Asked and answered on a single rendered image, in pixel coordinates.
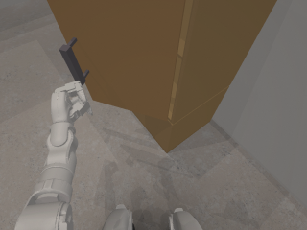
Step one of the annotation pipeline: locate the right robot thigh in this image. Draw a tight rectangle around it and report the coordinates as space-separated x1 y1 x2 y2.
168 211 202 230

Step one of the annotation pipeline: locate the cupboard door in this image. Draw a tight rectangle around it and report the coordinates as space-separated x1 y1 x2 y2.
47 0 186 121

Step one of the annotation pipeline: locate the robot left forearm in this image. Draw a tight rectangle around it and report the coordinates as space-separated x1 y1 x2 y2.
13 122 79 230

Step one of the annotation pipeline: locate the left robot hand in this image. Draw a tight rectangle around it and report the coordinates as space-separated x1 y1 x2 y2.
51 80 93 125

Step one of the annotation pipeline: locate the handle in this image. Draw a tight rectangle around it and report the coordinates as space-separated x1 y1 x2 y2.
59 37 89 85

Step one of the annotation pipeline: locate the left robot upper arm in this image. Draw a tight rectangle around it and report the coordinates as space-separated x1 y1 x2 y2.
16 201 74 230

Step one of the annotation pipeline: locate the robot right shin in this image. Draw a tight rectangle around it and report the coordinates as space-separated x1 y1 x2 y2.
174 208 183 212

